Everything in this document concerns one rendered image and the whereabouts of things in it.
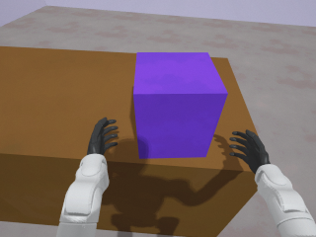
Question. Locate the robot left forearm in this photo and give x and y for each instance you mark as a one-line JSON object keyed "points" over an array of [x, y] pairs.
{"points": [[82, 204]]}

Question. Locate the pedestal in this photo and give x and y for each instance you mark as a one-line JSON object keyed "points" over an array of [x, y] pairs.
{"points": [[50, 101]]}

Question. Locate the carton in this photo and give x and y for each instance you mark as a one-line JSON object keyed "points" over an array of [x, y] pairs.
{"points": [[178, 100]]}

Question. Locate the robot right forearm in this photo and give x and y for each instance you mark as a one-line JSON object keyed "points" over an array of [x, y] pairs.
{"points": [[287, 207]]}

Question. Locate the left robot hand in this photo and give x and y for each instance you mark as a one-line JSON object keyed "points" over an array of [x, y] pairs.
{"points": [[98, 139]]}

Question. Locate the right robot hand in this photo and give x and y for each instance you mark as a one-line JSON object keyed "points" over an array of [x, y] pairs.
{"points": [[254, 150]]}

